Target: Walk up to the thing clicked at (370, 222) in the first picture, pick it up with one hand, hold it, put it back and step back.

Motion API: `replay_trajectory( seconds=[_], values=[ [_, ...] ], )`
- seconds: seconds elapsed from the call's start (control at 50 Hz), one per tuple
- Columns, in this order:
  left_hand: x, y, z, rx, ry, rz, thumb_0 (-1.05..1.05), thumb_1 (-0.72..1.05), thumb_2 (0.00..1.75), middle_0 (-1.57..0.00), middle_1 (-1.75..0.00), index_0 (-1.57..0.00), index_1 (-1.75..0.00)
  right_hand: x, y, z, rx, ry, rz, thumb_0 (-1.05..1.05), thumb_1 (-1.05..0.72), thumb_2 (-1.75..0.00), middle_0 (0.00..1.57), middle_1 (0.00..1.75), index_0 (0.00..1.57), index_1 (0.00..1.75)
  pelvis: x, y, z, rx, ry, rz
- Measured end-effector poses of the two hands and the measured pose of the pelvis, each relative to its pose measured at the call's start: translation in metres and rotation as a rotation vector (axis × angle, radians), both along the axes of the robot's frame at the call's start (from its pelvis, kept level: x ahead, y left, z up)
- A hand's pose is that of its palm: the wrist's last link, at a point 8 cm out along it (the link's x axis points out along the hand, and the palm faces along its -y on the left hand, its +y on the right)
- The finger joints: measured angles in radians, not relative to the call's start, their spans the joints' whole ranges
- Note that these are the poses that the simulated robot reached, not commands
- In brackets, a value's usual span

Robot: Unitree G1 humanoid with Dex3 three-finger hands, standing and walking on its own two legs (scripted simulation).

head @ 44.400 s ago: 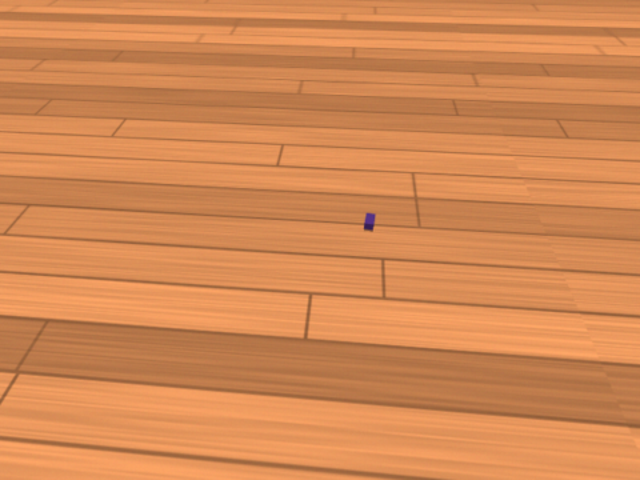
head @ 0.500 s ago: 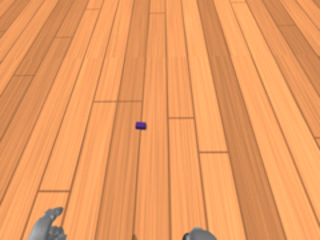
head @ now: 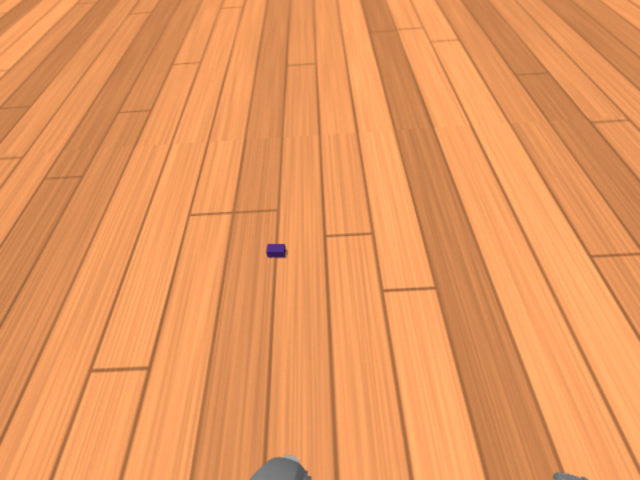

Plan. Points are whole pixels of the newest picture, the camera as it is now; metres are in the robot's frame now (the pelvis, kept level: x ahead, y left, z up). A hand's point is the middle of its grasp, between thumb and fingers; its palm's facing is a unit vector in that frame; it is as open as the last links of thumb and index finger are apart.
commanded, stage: step back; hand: left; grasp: from above
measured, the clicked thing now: (276, 250) +1.05 +0.31 -0.74
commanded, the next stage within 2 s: stand in 1.02 s
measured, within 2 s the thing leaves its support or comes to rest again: neither
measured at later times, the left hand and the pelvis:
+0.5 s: hand out of the picture +0.02 +0.29 -0.14, palm faces +0.05 -0.92 -0.39, open 7.4 cm; pelvis -0.03 +0.00 +0.00, yaw +4 degrees
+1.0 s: hand out of the picture +0.09 +0.29 -0.15, palm faces +0.13 -0.91 -0.39, open 7.4 cm; pelvis +0.03 +0.02 -0.01, yaw +6 degrees
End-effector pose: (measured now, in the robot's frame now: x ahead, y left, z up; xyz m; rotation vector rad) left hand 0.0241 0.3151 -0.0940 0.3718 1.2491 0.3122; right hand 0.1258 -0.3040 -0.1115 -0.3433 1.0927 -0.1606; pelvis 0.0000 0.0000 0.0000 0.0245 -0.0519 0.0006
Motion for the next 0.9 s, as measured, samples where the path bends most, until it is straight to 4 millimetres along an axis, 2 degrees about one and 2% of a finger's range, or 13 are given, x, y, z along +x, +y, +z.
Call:
replay_trajectory(
  seconds=[0.08,0.16,0.24,0.3,0.36,0.46,0.58,0.72,0.82,0.9],
  values=[
    [-0.018,0.007,0.01,0.025,-0.033,0.018,0.01,0.9,0.9,-0.21,-0.3,-0.21,-0.3,-0.043,-0.004,-0.008,-0.002,0.069,0.002,0.0,-0.9,-0.9,0.2,0.3,0.21,0.3,-0.017,0.002,0.002,-0.001,0.013,0.039],
    [-0.028,0.022,0.01,0.036,-0.09,0.032,0.01,0.9,0.9,-0.2,-0.3,-0.21,-0.3,-0.079,0.0,-0.015,-0.015,0.162,0.031,0.0,-0.9,-0.9,0.2,0.3,0.2,0.3,-0.031,0.008,-0.003,-0.018,0.015,0.092],
    [-0.04,0.037,0.001,0.023,-0.093,0.048,0.01,0.9,0.9,-0.2,-0.3,-0.21,-0.3,-0.1,0.015,-0.011,-0.017,0.18,0.028,0.01,-0.9,-0.9,0.2,0.3,0.21,0.3,-0.041,0.017,-0.004,0.021,-0.008,0.093],
    [-0.045,0.037,-0.002,-0.009,-0.06,0.053,0.01,0.9,0.9,-0.2,-0.3,-0.21,-0.3,-0.11,0.021,-0.001,-0.01,0.145,0.01,0.01,-0.9,-0.9,0.2,0.3,0.21,0.3,-0.04,0.02,0.002,-0.004,-0.002,0.098],
    [-0.041,0.034,-0.002,-0.035,-0.063,0.04,0.01,0.9,0.9,-0.2,-0.3,-0.21,-0.3,-0.114,0.019,0.009,-0.019,0.138,0.003,0.0,-0.9,-0.9,0.21,0.3,0.21,0.3,-0.038,0.018,0.008,-0.012,-0.002,0.094],
    [-0.025,0.02,-0.005,-0.052,-0.057,0.007,0.01,0.9,0.9,-0.2,-0.3,-0.21,-0.3,-0.107,0.004,0.011,-0.028,0.119,-0.012,0.0,-0.9,-0.9,0.21,0.3,0.21,0.3,-0.031,0.007,0.006,-0.002,0.001,0.078],
    [0.0,-0.006,-0.007,-0.031,-0.093,0.005,0.01,0.9,0.9,-0.2,-0.3,-0.21,-0.3,-0.079,-0.021,-0.011,-0.031,0.13,-0.019,0.0,-0.9,-0.9,0.2,0.3,0.21,0.3,-0.013,-0.01,-0.006,-0.039,-0.009,0.084],
    [0.01,-0.02,0.004,-0.032,-0.105,0.046,0.01,0.9,0.9,-0.2,-0.3,-0.21,-0.3,-0.036,-0.013,-0.013,-0.003,0.133,0.038,0.0,-0.9,-0.9,0.2,0.3,0.2,0.3,0.009,-0.013,0.003,-0.017,0.004,0.096],
    [0.019,-0.01,0.002,-0.021,-0.085,0.063,0.01,0.9,0.9,-0.2,-0.3,-0.21,-0.3,-0.013,-0.001,-0.016,-0.002,0.144,0.059,0.0,-0.9,-0.9,0.2,0.3,0.2,0.3,0.022,-0.006,0.002,-0.019,0.01,0.108],
    [0.031,0.006,-0.01,-0.024,-0.085,0.073,0.01,0.9,0.9,-0.2,-0.3,-0.21,-0.3,0.002,0.014,-0.017,-0.014,0.142,0.067,0.0,-0.9,-0.9,0.2,0.3,0.2,0.3,0.028,0.005,-0.005,-0.021,0.009,0.124]
  ],
)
